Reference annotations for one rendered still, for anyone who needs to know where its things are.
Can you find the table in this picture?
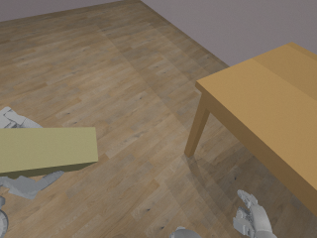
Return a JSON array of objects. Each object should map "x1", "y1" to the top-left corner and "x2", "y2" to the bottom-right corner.
[{"x1": 184, "y1": 42, "x2": 317, "y2": 217}]

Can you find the sponge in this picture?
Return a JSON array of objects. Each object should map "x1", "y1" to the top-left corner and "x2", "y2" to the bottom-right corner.
[{"x1": 0, "y1": 127, "x2": 98, "y2": 179}]

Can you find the right robot hand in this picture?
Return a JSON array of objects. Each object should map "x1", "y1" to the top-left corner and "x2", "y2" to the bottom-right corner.
[{"x1": 233, "y1": 189, "x2": 272, "y2": 238}]

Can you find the left robot hand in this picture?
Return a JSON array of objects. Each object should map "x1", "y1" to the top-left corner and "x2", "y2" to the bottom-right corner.
[{"x1": 0, "y1": 106, "x2": 64, "y2": 200}]

